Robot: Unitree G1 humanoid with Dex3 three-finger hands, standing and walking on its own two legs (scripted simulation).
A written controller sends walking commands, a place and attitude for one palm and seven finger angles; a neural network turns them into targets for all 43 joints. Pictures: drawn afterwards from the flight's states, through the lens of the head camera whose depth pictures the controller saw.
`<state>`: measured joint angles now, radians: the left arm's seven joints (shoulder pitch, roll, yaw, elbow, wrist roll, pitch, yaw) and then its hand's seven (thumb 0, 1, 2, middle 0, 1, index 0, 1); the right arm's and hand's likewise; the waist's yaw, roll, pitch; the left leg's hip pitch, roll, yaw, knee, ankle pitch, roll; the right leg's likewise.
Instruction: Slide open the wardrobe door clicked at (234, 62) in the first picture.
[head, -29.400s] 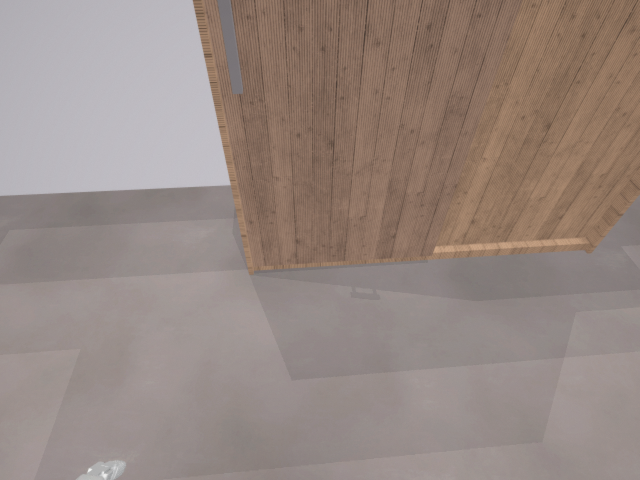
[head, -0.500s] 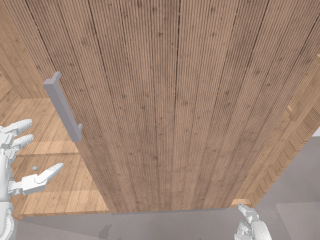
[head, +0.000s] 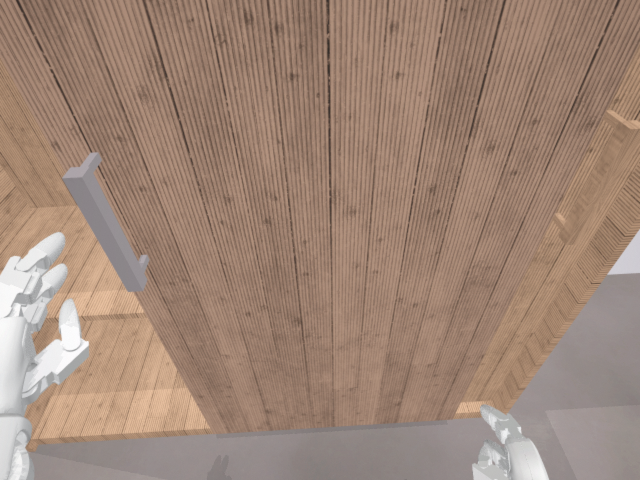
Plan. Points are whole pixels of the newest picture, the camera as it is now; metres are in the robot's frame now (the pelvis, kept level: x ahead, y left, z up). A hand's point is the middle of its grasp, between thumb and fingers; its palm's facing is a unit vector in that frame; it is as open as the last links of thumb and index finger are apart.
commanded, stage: draw the hand back to the body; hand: left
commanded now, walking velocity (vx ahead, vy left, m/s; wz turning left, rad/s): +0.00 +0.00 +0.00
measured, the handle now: (116, 226) +0.39 +0.35 +0.12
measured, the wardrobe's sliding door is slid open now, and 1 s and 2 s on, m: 0.55 0.55 0.55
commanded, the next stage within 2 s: step back with the hand held close in 0.12 s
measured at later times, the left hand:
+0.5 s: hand (83, 349) +0.18 +0.26 +0.16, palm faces +0.38 -0.82 -0.43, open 7.4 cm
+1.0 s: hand out of the picture +0.08 +0.35 +0.16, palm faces +0.46 -0.75 -0.47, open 7.4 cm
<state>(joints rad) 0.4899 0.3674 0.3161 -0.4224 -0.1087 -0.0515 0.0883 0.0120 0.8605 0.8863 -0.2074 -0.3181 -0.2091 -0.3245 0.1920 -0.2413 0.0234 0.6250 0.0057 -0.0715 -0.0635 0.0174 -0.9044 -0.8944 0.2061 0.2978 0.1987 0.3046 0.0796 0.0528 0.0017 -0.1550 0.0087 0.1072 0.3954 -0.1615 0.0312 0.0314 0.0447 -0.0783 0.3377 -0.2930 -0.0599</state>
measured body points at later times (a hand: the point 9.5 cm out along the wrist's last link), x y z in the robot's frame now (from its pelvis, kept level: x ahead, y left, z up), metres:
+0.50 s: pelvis -0.02 +0.00 +0.00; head -0.03 -0.01 +0.45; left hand +0.15 +0.30 +0.18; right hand +0.17 -0.24 -0.08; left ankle +0.04 +0.10 -0.74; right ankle -0.06 -0.07 -0.74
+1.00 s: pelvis -0.10 +0.07 -0.01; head -0.08 +0.09 +0.44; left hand +0.05 +0.39 +0.18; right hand +0.09 -0.15 -0.09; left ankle +0.04 +0.10 -0.74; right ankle -0.08 -0.06 -0.74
